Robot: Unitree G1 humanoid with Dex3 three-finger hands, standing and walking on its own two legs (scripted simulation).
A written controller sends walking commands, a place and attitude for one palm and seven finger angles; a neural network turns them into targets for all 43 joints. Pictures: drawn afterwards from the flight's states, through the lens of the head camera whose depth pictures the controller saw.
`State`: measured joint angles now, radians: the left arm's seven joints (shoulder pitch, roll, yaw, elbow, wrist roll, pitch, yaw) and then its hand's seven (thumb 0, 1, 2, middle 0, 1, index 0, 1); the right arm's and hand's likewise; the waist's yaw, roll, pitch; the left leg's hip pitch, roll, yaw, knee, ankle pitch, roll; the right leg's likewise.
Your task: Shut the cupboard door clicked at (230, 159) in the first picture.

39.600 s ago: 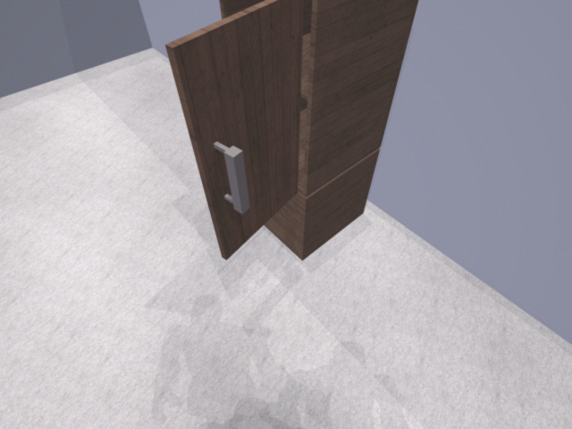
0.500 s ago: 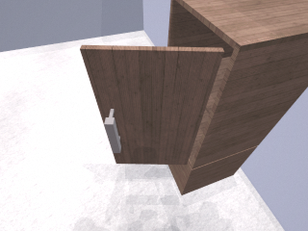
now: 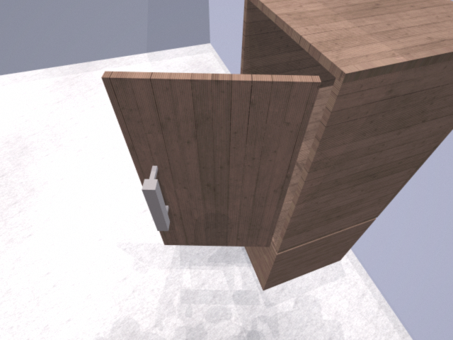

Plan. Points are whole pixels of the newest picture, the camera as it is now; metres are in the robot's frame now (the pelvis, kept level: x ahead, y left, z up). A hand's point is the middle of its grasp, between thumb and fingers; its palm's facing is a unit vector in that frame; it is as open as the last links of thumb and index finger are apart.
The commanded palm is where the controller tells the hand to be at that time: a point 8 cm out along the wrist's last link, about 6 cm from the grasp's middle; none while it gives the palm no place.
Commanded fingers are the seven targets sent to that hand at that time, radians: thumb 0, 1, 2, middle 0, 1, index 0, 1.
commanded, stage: look again from close up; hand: left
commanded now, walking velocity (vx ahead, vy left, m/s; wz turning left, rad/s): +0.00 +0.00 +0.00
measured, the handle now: (159, 199) +0.41 +0.18 -0.05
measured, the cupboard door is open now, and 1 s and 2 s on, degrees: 69 69 69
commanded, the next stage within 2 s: come to a stop and stand still in 0.64 s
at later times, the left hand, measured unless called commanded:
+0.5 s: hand out of the picture +0.01 +0.16 -0.18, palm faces +0.02 -0.98 -0.20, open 7.3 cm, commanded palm none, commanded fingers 0.00 0.90 0.90 -0.20 -0.30 -0.20 -0.30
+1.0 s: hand out of the picture -0.01 +0.17 -0.18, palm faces +0.02 -0.98 -0.21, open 7.4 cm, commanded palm none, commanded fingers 0.00 0.90 0.90 -0.20 -0.30 -0.20 -0.30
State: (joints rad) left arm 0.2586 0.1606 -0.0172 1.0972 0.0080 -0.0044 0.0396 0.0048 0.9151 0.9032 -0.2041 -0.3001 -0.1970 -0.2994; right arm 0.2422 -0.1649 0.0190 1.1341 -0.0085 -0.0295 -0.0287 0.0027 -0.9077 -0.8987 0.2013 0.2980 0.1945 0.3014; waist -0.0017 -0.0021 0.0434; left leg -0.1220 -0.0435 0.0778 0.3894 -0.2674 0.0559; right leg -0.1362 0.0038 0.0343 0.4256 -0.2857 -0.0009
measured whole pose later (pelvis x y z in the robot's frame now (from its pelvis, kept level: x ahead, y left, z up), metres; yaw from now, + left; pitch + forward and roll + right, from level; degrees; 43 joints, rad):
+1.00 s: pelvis -0.02 -0.01 -0.01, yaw +1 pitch -1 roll +0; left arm 0.29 0.15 -0.02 1.07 0.01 -0.02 0.05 0.00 0.91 0.90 -0.20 -0.30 -0.20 -0.30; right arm 0.25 -0.17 0.00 1.05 -0.01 -0.01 -0.03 0.01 -0.92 -0.90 0.20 0.30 0.19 0.30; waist -0.02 0.02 0.04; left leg -0.18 -0.02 0.06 0.51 -0.30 0.04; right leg -0.17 0.02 0.01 0.50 -0.30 -0.01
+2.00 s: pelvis -0.03 +0.03 +0.00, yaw +1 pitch -2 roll +0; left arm 0.29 0.15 -0.02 1.10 0.01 0.00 0.05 0.00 0.91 0.90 -0.20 -0.30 -0.20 -0.30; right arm 0.26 -0.14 0.02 1.14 0.00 -0.03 -0.03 0.00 -0.91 -0.90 0.20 0.30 0.19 0.30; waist 0.00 -0.03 0.05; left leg -0.14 -0.09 0.08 0.40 -0.24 0.11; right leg -0.14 -0.04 0.03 0.42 -0.25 0.05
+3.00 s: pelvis -0.05 -0.02 -0.12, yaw +6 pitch +17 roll -2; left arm 0.44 0.25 0.12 -0.08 -0.29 -0.45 -0.33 0.02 0.90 0.90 -0.63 -0.77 -0.63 -0.77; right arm 0.14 -0.21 0.05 0.49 0.03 -0.24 -0.02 0.01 -0.90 -0.90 0.20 0.30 0.20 0.30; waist 0.05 0.03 -0.15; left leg -1.02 -0.04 -0.03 1.32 -0.60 0.04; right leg -1.03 0.04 -0.17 1.24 -0.51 -0.11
